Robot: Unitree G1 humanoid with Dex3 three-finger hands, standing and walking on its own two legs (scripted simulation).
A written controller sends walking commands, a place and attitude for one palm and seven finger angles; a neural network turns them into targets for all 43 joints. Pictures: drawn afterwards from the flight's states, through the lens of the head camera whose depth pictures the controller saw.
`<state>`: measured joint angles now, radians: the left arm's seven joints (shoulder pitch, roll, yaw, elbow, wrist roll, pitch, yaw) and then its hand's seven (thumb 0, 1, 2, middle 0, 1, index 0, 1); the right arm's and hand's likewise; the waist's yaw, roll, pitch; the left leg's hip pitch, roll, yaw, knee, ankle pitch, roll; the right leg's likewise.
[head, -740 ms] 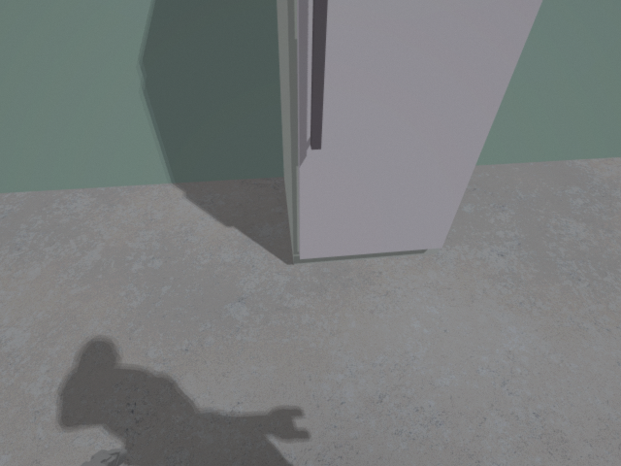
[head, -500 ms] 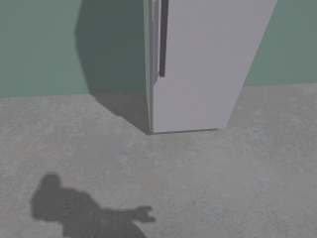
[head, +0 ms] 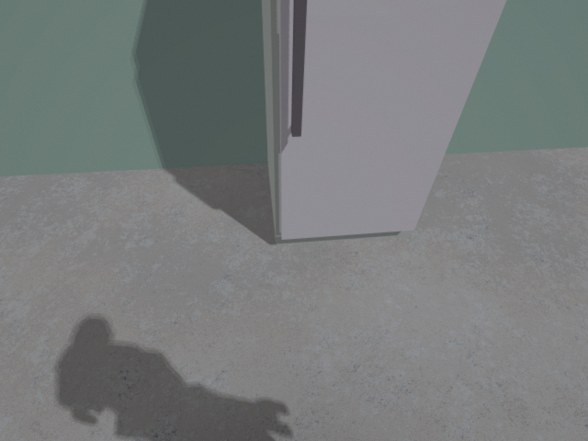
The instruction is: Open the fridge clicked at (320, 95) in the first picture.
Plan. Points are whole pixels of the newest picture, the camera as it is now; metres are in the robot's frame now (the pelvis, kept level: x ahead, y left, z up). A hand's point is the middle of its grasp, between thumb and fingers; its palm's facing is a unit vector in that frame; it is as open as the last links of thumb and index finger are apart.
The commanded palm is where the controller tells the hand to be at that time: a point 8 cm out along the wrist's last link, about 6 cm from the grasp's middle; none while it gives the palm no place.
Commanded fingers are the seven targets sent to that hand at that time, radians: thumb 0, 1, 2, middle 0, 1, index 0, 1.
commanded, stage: stand and wait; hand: left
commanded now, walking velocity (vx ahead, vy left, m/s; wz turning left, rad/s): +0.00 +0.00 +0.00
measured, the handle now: (297, 61) +1.00 +0.05 +0.08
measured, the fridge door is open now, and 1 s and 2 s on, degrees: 0 0 0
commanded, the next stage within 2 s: look at it before walking up in 0.08 s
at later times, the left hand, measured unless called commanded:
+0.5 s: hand out of the picture +0.08 +0.24 -0.16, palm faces -0.04 -0.95 -0.32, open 7.4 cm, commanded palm none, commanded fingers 0.00 0.90 0.90 -0.20 -0.30 -0.20 -0.30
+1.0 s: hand out of the picture +0.08 +0.23 -0.16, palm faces -0.07 -0.95 -0.31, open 7.4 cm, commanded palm none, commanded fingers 0.00 0.90 0.90 -0.20 -0.30 -0.20 -0.30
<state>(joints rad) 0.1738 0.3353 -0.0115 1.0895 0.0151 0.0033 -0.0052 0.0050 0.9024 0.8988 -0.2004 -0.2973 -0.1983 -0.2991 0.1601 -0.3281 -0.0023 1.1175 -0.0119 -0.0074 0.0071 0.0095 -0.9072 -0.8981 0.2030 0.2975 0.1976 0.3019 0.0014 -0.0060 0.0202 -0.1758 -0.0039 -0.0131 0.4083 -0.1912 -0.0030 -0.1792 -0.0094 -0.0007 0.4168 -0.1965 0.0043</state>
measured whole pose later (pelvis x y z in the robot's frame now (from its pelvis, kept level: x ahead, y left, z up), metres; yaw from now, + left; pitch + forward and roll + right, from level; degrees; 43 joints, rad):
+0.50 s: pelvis +0.01 +0.00 +0.00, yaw +0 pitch -2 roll +0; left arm 0.15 0.34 -0.01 1.09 0.02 0.00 0.00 0.00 0.90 0.90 -0.20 -0.30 -0.20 -0.30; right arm 0.13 -0.33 0.00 1.12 -0.01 -0.02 0.01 0.01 -0.91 -0.90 0.20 0.30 0.20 0.30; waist 0.00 -0.01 0.02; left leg -0.16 0.00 -0.01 0.38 -0.19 -0.01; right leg -0.16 -0.01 0.00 0.39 -0.20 0.00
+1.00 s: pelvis +0.01 +0.00 +0.00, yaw -4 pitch -2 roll +1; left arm 0.18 0.31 0.01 1.05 0.02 0.04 0.00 0.00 0.90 0.90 -0.20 -0.30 -0.20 -0.30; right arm 0.11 -0.30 -0.01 1.06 -0.01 0.00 -0.01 0.01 -0.91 -0.90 0.20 0.30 0.20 0.30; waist 0.02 -0.01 0.03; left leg -0.18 0.02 0.05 0.44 -0.23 -0.01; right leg -0.22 0.02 0.06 0.47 -0.22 0.00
